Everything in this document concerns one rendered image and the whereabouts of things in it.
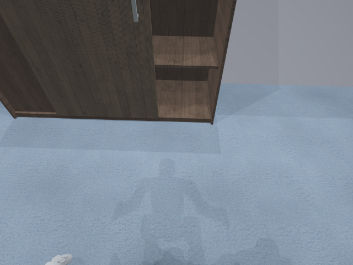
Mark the wardrobe door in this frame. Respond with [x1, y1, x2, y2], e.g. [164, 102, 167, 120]
[0, 14, 55, 112]
[0, 0, 159, 119]

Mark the left robot hand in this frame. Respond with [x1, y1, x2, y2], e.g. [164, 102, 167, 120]
[45, 254, 72, 265]

